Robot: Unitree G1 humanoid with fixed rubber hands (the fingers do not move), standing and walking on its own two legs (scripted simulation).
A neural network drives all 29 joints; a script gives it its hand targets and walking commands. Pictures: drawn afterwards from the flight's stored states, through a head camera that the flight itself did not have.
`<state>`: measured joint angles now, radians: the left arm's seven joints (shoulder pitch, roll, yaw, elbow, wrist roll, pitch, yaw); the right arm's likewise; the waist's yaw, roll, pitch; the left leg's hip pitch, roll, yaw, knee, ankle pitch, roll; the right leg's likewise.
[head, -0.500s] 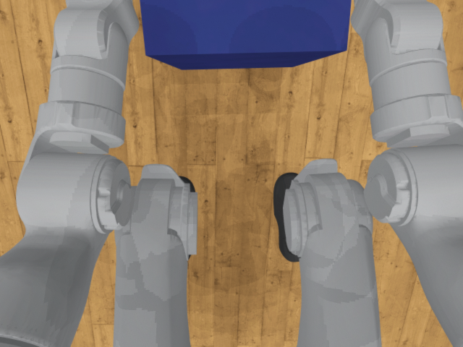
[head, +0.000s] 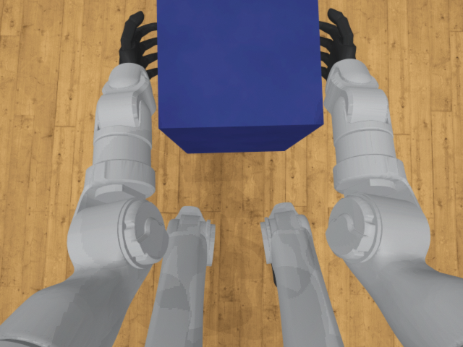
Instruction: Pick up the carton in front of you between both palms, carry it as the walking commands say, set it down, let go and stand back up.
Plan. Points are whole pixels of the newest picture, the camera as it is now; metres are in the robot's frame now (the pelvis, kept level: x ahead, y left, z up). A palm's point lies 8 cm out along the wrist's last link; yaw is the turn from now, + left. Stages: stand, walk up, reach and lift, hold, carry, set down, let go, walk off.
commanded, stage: reach and lift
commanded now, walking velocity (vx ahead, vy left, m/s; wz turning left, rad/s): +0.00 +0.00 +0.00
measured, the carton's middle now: (236, 85) +0.52 -0.01 -0.13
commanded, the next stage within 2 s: none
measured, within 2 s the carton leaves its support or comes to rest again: neither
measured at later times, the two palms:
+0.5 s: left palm (76, 43) +0.48 +0.15 +0.09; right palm (401, 37) +0.47 -0.15 +0.09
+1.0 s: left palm out of the picture +0.43 +0.15 +0.24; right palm out of the picture +0.42 -0.15 +0.24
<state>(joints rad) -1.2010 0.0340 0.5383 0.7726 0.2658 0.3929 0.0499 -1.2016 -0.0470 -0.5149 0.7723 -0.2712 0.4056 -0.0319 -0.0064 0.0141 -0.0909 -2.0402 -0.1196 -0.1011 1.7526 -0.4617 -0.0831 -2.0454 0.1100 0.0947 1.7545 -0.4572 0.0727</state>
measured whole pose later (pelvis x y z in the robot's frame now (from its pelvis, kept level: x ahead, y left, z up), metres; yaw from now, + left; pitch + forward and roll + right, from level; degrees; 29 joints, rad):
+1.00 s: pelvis +0.10 +0.00 +0.26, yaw -1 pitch +13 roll +0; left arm -0.36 -0.14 0.32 0.53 0.21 0.39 0.05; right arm -0.36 0.13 -0.31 0.53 -0.21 0.40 -0.03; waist 0.00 0.00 -0.16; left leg -0.66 -0.06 -0.14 0.76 -0.33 -0.03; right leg -0.66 0.06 0.14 0.76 -0.33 0.03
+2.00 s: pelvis +0.11 +0.00 +0.29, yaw +0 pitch -4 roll +0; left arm -0.26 -0.15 0.24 0.32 0.27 0.66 0.00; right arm -0.26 0.15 -0.23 0.31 -0.27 0.67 0.00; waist 0.00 0.00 -0.01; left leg -0.13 -0.04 -0.14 0.41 -0.22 -0.02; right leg -0.13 0.04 0.14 0.41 -0.21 0.01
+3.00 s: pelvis +0.13 +0.00 +0.28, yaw +0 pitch +1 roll +0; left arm -0.24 -0.13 0.17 0.09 0.20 0.86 0.04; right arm -0.24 0.14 -0.17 0.08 -0.20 0.86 -0.03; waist 0.00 0.00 -0.14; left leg -0.27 0.02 -0.04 0.58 -0.34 -0.02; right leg -0.27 -0.02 0.03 0.57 -0.33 0.02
